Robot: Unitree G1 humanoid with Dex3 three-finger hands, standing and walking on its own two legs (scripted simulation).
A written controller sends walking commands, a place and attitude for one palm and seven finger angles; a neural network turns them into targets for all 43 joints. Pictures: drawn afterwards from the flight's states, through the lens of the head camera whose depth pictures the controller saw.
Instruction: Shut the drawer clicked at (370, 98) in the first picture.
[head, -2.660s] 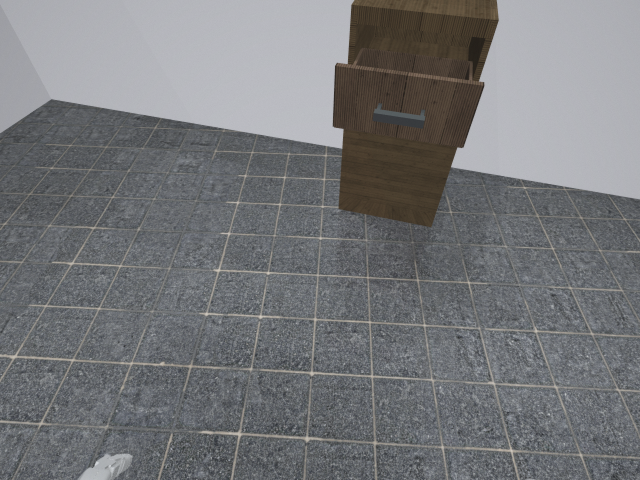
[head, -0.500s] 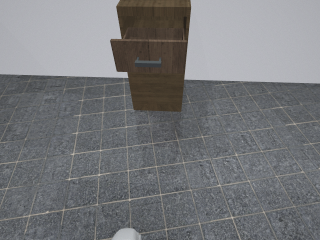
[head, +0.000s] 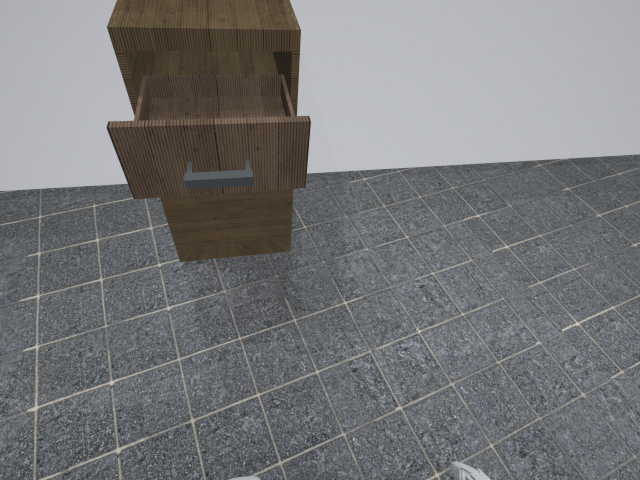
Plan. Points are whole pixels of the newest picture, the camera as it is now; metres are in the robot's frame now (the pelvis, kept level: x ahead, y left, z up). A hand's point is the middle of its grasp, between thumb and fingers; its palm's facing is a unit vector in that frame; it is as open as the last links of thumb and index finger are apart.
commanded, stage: walk to a spot facing it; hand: left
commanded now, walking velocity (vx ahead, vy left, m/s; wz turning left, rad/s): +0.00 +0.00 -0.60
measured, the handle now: (219, 172) +0.65 +0.27 -0.05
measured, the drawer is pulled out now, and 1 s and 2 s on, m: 0.30 0.30 0.30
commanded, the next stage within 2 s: turn to face it in 0.50 s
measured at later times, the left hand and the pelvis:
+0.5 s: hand (255, 390) +0.27 +0.12 -0.16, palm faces -0.32 -0.93 -0.19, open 7.4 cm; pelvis +0.10 -0.01 -0.01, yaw -17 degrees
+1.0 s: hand (227, 413) +0.23 +0.16 -0.17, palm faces -0.15 -0.97 -0.16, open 7.4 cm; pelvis +0.13 +0.00 +0.00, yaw -13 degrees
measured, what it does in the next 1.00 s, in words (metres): walks ahead: right foot, then left foot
